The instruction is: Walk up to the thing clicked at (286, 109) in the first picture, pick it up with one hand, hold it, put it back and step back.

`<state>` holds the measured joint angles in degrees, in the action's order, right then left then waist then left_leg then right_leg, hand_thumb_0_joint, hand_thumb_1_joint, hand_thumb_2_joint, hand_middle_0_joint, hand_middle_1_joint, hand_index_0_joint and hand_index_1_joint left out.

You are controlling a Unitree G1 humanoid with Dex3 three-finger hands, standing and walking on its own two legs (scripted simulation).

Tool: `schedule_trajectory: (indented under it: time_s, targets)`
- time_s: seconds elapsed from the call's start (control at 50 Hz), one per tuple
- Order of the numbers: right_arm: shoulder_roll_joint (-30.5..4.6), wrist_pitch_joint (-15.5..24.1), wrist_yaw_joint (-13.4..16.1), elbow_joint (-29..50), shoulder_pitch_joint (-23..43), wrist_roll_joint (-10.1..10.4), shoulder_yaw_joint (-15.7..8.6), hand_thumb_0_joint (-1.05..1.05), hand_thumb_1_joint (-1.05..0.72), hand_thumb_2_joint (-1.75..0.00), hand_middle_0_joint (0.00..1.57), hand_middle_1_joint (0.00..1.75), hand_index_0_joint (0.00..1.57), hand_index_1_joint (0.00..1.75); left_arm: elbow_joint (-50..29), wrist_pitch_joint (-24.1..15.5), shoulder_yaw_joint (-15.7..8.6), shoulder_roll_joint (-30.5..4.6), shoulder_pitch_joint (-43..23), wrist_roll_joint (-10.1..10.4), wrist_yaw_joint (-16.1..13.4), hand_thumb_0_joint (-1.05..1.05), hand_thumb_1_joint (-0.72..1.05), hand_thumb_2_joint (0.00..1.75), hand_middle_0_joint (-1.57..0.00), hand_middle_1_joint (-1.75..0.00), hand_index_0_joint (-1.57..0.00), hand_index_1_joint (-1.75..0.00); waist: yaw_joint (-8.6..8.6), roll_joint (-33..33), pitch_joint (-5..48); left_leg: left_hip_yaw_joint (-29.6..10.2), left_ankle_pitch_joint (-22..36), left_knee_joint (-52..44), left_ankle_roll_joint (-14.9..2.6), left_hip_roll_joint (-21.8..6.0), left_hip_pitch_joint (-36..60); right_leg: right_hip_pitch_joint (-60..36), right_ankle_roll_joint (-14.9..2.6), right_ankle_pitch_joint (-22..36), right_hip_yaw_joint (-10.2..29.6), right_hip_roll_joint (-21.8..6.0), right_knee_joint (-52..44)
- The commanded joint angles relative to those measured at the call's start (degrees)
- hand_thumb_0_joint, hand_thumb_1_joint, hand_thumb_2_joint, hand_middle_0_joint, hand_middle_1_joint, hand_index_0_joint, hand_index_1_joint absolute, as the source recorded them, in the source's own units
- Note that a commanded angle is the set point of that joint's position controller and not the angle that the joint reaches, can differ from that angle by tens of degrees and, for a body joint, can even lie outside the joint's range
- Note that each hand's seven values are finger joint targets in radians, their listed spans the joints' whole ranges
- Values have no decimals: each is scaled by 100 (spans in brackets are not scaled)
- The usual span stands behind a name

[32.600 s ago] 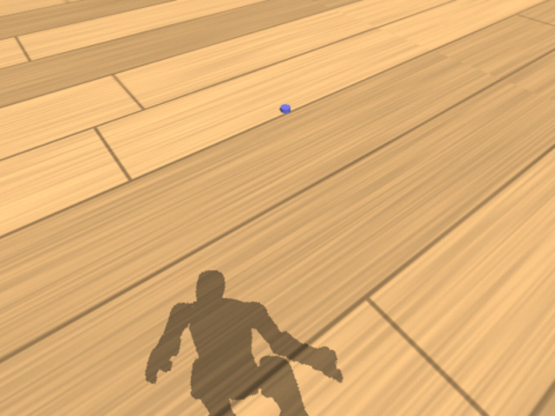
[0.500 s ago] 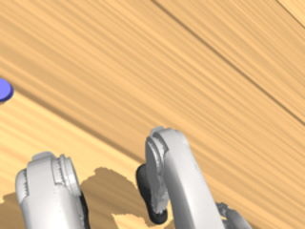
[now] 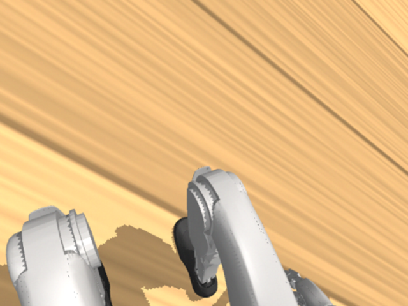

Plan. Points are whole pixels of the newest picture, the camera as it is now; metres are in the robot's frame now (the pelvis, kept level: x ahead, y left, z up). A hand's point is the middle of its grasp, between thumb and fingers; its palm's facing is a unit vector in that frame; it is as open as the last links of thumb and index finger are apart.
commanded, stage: rise first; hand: left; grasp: from above
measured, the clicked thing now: out of the picture +0.50 +0.33 -0.30
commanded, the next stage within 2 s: none
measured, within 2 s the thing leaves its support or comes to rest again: neither
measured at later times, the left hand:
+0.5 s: hand out of the picture +0.46 +0.37 -0.19, palm faces -0.43 -0.13 -0.89, open 14.2 cm
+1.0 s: hand out of the picture +0.46 +0.37 -0.19, palm faces -0.44 -0.13 -0.89, open 14.3 cm
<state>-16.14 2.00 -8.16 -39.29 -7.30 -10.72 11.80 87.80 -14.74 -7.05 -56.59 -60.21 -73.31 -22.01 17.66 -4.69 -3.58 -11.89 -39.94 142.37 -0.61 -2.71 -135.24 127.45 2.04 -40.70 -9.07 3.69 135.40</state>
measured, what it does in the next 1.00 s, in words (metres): stands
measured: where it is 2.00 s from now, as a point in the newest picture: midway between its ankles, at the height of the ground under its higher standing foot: (153, 289)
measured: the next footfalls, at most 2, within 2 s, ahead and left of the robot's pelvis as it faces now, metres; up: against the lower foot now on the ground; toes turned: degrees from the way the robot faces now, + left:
none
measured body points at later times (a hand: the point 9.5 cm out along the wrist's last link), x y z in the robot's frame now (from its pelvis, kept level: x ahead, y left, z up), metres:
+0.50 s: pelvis +0.00 +0.00 +0.00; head +0.26 +0.12 +0.35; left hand +0.48 +0.37 -0.14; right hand +0.05 -0.26 -0.08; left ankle +0.07 +0.13 -0.28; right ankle +0.10 -0.12 -0.28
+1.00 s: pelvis +0.00 +0.00 +0.00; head +0.25 +0.12 +0.35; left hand +0.48 +0.37 -0.14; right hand +0.06 -0.26 -0.08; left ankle +0.07 +0.13 -0.28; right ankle +0.10 -0.12 -0.28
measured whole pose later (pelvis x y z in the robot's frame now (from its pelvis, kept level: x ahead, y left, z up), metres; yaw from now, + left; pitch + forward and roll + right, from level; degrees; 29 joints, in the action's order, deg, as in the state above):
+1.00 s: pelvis +0.00 +0.00 +0.00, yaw +0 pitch +30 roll -13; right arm -16.7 2.8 -8.2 -38.0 -6.8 -10.6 13.2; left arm 86.6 -14.8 -6.5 -58.7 -60.2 -72.3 -20.2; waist 17.7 -5.1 -4.6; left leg -12.6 -39.4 142.5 -0.6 -2.6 -135.0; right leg 127.0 2.2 -39.9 -9.6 3.9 135.0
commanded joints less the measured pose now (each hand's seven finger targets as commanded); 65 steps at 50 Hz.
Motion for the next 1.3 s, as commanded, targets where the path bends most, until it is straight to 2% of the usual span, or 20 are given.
schedule_trajectory:
  time_s: [0.0,0.04,0.14,0.2,0.3,0.36,0.42,0.48,0.54,0.66,0.72,0.8,0.88,0.96,0.98,1.04,1.1,1.14,1.22,1.28]
  targets:
    - [-1731,28,56,17,-1137,-8,-457,0,-90,-90,20,30,20,30,-731,28,-97,-1541,-1631,68,-218,0,-56,101,-6,-102,-6,-102,70,2759,3714,417,1300,-1468,-31,-18,3211,-1617,-369,1631,-428,177,-1183]
    - [-1721,31,58,33,-1139,-1,-427,0,-90,-90,20,30,20,30,-795,22,-145,-1651,-1646,69,-220,0,-57,102,-6,-102,-6,-102,18,2788,3819,467,1327,-1430,-52,-10,3245,-1721,-364,1658,-400,192,-1231]
    - [-1763,76,63,45,-1105,2,-413,0,-90,-90,20,30,20,30,-680,11,-88,-1643,-1630,117,-187,0,-57,102,-6,-102,-6,-102,95,2744,3647,395,1214,-1460,-31,-39,3227,-1568,-365,1545,-438,186,-1201]
    - [-1757,72,80,38,-1081,-1,-381,0,-90,-90,20,30,20,30,-685,-23,-115,-1761,-1618,114,-207,0,-57,102,-6,-101,-6,-102,25,2740,3748,462,1179,-1392,-53,-26,3140,-1710,-362,1554,-399,202,-1245]
    - [-1742,103,75,22,-1140,-34,-338,0,-90,-90,20,30,20,30,-591,-38,-46,-1670,-1614,138,-183,0,-58,103,-7,-100,-5,-101,177,2520,3592,466,1175,-1290,-91,-39,2954,-1856,-310,1607,-395,225,-1336]
    - [-1758,96,84,33,-1089,-44,-313,0,-90,-90,20,30,20,30,-671,-60,-156,-1853,-1478,124,-208,0,-58,102,-6,-102,-5,-102,7,2719,3756,436,1240,-1392,-51,-36,3149,-1865,-346,1593,-430,225,-1263]
    - [-1792,101,76,67,-1073,-53,-326,0,-90,-90,20,30,20,30,-664,-51,-72,-1723,-1582,109,-203,0,-58,103,-6,-101,-5,-102,132,2812,3637,355,1238,-1423,-27,-50,3226,-1622,-357,1571,-497,207,-1207]
    - [-1791,110,73,94,-1090,-42,-328,0,-90,-90,20,30,20,30,-727,2,-177,-1863,-1468,64,-233,0,-58,103,-6,-102,-5,-102,23,2896,3675,407,1352,-1415,-23,-45,3265,-1708,-355,1672,-464,213,-1209]
    - [-1756,109,50,89,-1101,-38,-314,0,-90,-90,20,30,20,30,-709,64,-119,-1738,-1481,118,-207,0,-58,103,-6,-102,-5,-103,97,2776,3736,415,1480,-1345,-55,-52,3252,-1769,-340,1793,-447,225,-1223]
    - [-1779,98,64,105,-1063,9,-363,0,-90,-90,20,30,20,30,-844,83,-84,-1719,-1494,172,-98,0,-59,103,-6,-101,-5,-102,31,2824,3624,372,1146,-1499,-18,-39,3215,-1561,-374,1495,-464,189,-1209]
    - [-1764,107,58,102,-1089,30,-369,0,-90,-90,20,30,20,30,-759,64,11,-1575,-1514,194,-50,0,-58,103,-6,-101,-5,-102,109,2706,3570,370,1183,-1430,-38,-44,3158,-1588,-358,1557,-459,197,-1236]
    - [-1764,102,53,98,-1131,28,-359,0,-90,-90,20,30,20,30,-1025,14,-127,-1779,-1641,219,-37,0,-58,103,-7,-101,-6,-102,40,2714,3754,445,1282,-1382,-59,-36,3154,-1769,-333,1645,-423,199,-1302]
    - [-1760,91,47,87,-1157,32,-354,0,-90,-90,20,30,20,30,-1009,7,-84,-1715,-1688,213,-26,0,-59,104,-7,-101,-5,-102,103,2722,3755,431,1323,-1381,-52,-37,3190,-1788,-334,1666,-430,201,-1300]
    - [-1748,70,52,101,-1123,41,-360,0,-90,-90,20,30,20,30,-1003,-3,-60,-1694,-1614,177,-9,0,-58,103,-7,-101,-5,-102,25,2775,3760,411,1250,-1462,-33,-35,3207,-1718,-358,1581,-454,205,-1277]
    - [-1782,59,53,120,-1095,44,-358,0,-90,-90,20,30,20,30,-1030,-9,-139,-1845,-1666,180,-33,0,-59,104,-7,-100,-5,-101,2,2883,3819,399,1247,-1487,-20,-31,3224,-1691,-367,1573,-459,192,-1236]
    - [-1760,57,50,145,-1117,52,-380,0,-90,-90,20,30,20,30,-1031,29,-54,-1651,-1674,174,-23,0,-58,103,-7,-101,-5,-102,55,2783,3733,412,1252,-1446,-42,-32,3210,-1629,-361,1594,-455,194,-1266]
    - [-1765,46,52,143,-1089,82,-379,0,-90,-90,20,30,20,30,-1040,64,-110,-1738,-1586,199,-28,0,-58,103,-7,-101,-5,-102,-47,2834,3854,423,1335,-1475,-36,-25,3257,-1641,-369,1637,-443,192,-1236]
    - [-1748,56,34,160,-1152,91,-393,0,-90,-90,20,30,20,30,-979,106,-16,-1599,-1601,198,32,0,-58,103,-7,-101,-6,-102,66,2753,3698,401,1307,-1484,-37,-22,3216,-1589,-371,1626,-441,178,-1238]
    - [-1709,9,47,155,-1119,96,-360,0,-90,-90,20,30,20,30,-954,112,-44,-1687,-1525,233,76,0,-57,103,-7,-100,-6,-101,-13,2663,3840,488,1275,-1410,-74,-20,3018,-1877,-339,1640,-374,210,-1320]
    - [-1700,19,48,123,-1176,96,-361,0,-90,-90,20,30,20,30,-827,107,38,-1588,-1570,244,120,0,-57,102,-7,-100,-6,-101,86,2539,3618,484,1199,-1387,-86,-21,2915,-1818,-334,1588,-361,204,-1357]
